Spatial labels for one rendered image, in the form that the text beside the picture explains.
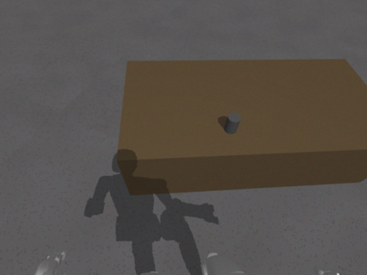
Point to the left robot hand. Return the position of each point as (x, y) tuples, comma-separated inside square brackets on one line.
[(49, 266)]

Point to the can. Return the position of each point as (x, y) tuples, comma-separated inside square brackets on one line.
[(232, 123)]

